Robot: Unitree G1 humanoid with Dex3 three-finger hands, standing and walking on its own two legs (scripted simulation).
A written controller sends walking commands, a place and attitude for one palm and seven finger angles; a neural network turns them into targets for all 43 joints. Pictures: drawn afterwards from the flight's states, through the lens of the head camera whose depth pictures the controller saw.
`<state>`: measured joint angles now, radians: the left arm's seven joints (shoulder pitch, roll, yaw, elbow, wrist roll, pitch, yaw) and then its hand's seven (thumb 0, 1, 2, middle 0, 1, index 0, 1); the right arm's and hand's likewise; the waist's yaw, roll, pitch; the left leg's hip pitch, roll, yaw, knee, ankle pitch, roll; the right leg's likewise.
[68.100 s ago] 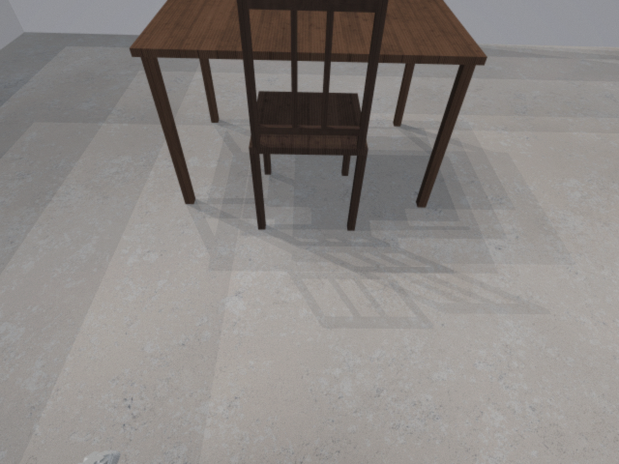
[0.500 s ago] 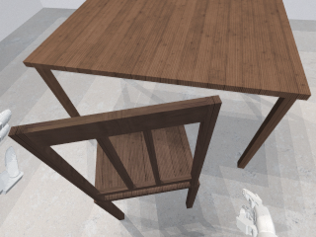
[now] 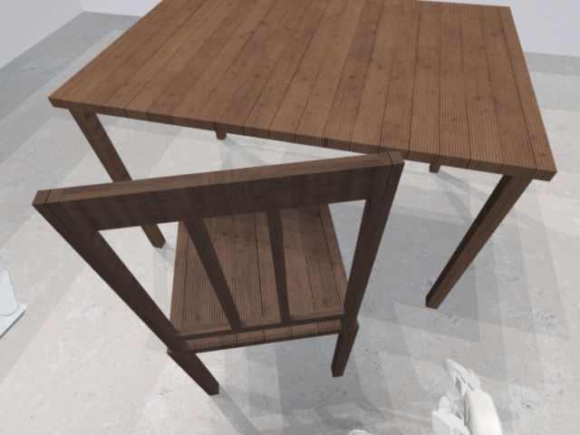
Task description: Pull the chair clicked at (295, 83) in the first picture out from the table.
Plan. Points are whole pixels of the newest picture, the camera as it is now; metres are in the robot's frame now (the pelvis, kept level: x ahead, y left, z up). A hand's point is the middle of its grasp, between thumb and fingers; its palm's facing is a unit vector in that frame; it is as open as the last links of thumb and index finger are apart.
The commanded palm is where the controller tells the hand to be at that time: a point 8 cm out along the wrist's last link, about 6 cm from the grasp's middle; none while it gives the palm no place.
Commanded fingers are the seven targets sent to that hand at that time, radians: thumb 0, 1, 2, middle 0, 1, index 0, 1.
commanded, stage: step back with the hand held close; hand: left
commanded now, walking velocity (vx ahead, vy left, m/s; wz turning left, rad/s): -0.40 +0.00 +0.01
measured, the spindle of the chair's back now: (219, 282) +0.35 +0.15 -0.05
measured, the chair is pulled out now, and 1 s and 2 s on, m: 0.25 0.25 0.25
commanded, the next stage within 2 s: stop stepping back and stand still in 0.94 s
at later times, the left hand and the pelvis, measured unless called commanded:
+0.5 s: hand (37, 320) +0.19 +0.24 +0.18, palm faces +0.36 -0.74 -0.56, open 7.4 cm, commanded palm +0.11 +0.29 +0.19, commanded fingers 0.00 0.90 0.90 -0.20 -0.30 -0.20 -0.30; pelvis -0.02 -0.01 +0.00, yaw +2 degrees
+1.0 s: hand out of the picture +0.08 +0.24 +0.17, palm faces +0.36 -0.75 -0.55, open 7.4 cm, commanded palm +0.00 +0.29 +0.19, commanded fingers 0.00 0.90 0.90 -0.20 -0.30 -0.20 -0.30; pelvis -0.13 -0.02 +0.00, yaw +2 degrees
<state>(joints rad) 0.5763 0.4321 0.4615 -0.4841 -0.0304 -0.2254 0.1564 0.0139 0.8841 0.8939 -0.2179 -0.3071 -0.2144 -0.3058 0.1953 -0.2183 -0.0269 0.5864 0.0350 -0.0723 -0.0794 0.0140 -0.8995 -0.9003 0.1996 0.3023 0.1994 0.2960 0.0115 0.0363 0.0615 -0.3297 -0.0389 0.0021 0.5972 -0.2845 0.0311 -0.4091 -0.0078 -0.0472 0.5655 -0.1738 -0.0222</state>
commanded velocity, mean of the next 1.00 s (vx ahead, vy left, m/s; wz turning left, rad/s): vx -0.40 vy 0.00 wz -0.04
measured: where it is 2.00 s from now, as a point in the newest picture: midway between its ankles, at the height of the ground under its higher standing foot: outside the picture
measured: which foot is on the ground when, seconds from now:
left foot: down 0.00-1.00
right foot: down 0.00-0.62, up 0.64-0.80, down 0.82-1.00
